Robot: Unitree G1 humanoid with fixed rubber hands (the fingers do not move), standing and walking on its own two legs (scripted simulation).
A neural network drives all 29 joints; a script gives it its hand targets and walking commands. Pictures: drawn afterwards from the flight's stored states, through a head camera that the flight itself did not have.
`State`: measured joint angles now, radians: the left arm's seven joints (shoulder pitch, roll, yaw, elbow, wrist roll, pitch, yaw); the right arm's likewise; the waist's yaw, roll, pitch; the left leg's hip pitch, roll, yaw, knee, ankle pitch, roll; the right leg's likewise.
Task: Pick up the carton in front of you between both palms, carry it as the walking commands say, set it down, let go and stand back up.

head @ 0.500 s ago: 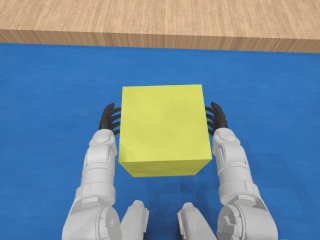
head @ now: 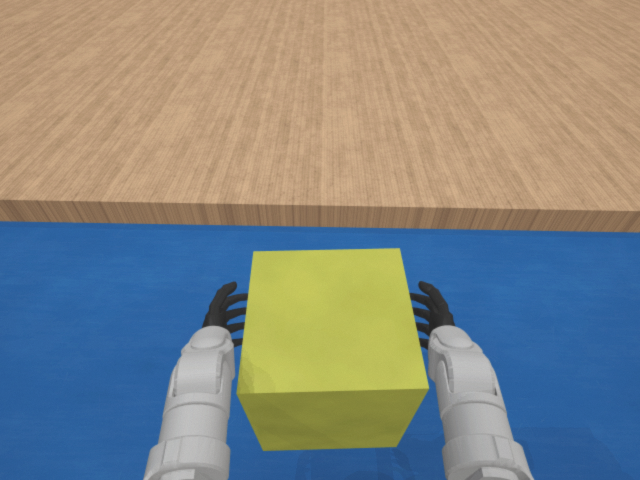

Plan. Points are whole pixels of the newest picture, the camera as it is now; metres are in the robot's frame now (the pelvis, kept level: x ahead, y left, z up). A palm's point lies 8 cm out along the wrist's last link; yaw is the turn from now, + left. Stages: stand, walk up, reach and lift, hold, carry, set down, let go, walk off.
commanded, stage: reach and lift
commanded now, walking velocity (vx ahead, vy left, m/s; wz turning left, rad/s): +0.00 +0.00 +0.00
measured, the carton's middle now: (328, 354) +0.30 +0.00 -0.05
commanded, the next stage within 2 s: hold in 0.94 s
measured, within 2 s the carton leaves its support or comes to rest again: neither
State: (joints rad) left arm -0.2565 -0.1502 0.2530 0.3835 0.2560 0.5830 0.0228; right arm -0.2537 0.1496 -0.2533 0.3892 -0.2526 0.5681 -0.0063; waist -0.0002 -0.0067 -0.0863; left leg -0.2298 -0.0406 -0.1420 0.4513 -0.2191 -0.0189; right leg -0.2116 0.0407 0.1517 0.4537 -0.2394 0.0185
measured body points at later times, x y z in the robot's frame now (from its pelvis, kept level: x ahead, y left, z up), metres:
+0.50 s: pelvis -0.01 +0.00 +0.00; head -0.03 +0.00 +0.45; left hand +0.30 +0.15 +0.02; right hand +0.30 -0.15 +0.02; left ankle +0.01 +0.13 -0.74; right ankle +0.00 -0.13 -0.74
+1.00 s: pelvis +0.00 +0.00 +0.01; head -0.03 +0.00 +0.45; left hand +0.30 +0.15 +0.04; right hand +0.30 -0.15 +0.04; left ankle +0.01 +0.13 -0.74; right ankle +0.00 -0.13 -0.74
